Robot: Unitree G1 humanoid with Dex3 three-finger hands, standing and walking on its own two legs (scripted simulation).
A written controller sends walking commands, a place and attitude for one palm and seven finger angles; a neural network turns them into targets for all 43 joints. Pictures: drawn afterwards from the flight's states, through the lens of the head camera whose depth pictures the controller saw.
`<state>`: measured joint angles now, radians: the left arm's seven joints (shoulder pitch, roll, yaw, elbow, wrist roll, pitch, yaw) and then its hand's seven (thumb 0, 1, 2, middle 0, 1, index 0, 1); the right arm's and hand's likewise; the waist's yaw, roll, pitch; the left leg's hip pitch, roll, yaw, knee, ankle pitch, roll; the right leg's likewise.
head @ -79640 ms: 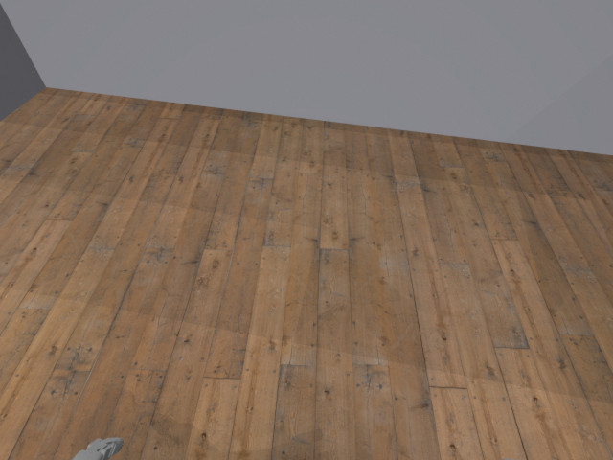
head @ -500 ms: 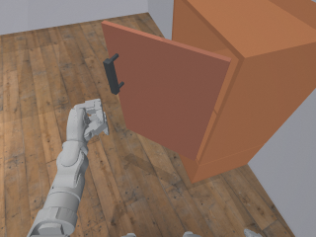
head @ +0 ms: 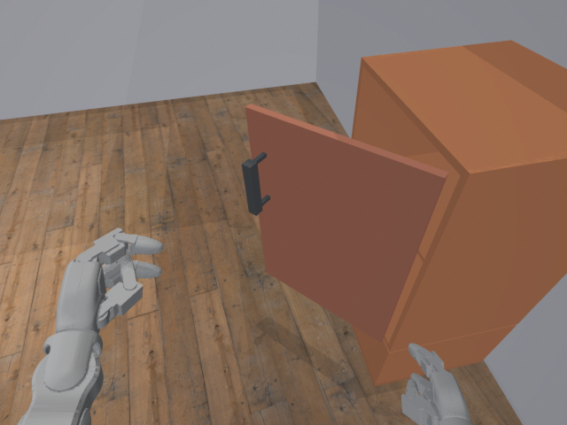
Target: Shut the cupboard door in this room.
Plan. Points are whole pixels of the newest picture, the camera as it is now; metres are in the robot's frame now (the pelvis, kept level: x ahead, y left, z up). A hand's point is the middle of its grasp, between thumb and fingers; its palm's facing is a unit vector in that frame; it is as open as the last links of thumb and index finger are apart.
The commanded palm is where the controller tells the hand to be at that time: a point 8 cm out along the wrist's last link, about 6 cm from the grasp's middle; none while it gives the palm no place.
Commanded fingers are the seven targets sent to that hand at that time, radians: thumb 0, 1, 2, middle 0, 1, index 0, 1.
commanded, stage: draw the hand back to the body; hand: left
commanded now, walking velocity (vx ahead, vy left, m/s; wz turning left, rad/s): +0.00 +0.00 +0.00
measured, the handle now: (258, 183) +0.63 +0.14 -0.04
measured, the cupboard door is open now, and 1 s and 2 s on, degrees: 42 42 42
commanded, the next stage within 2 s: step back with the hand held close in 0.64 s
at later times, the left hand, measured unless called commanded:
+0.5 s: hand (55, 321) +0.17 +0.26 +0.15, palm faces +0.47 -0.79 -0.40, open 7.3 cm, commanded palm +0.13 +0.29 +0.17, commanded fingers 0.00 0.90 0.90 -0.20 -0.30 -0.20 -0.30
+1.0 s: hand (60, 308) +0.19 +0.26 +0.16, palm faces +0.38 -0.78 -0.49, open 7.4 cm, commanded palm +0.13 +0.30 +0.17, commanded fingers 0.00 0.90 0.90 -0.20 -0.30 -0.20 -0.30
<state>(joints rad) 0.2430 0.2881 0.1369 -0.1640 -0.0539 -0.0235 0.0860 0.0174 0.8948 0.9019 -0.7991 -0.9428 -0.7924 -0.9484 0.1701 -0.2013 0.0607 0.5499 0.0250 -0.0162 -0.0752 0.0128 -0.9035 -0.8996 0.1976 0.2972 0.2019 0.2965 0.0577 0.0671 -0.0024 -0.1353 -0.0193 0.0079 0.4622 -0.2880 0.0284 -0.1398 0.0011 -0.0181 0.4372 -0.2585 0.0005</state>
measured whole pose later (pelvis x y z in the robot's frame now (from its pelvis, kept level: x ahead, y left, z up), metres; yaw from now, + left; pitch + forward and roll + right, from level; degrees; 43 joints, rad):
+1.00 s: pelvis -0.02 +0.01 +0.00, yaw -2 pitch +0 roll -1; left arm 0.51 0.37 0.38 -0.37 -0.05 -0.18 0.11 0.02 0.89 0.90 -0.22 -0.30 -0.21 -0.31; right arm 0.19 -0.25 -0.02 0.60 0.02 -0.03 -0.08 0.02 -0.90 -0.90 0.20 0.30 0.20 0.30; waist 0.02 0.08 -0.01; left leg -0.21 -0.01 0.04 0.46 -0.25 0.04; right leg -0.22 0.01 0.01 0.41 -0.20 0.01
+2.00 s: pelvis -0.21 +0.00 -0.03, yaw +4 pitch +1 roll -3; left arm 0.52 0.42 0.48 -0.49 -0.04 -0.30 0.16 0.01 0.89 0.90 -0.22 -0.30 -0.21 -0.31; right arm 0.19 -0.20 -0.03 0.66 0.00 -0.12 -0.06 0.02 -0.90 -0.90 0.20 0.30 0.20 0.30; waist 0.03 0.04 0.00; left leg -0.60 0.10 0.11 0.64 -0.19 0.00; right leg -0.27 0.08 0.04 0.66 -0.42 0.00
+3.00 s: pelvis -0.40 +0.04 -0.01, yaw -7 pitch -2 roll +0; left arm 0.53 0.38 0.41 -0.42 -0.01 -0.19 0.18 0.01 0.89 0.90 -0.22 -0.30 -0.21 -0.31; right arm 0.28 -0.20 0.01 0.69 -0.01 -0.05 -0.06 0.02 -0.90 -0.90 0.20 0.30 0.20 0.30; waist 0.01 0.02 -0.04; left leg -0.48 0.05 0.04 0.93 -0.36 -0.01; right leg -0.23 0.01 -0.10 0.54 -0.29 -0.05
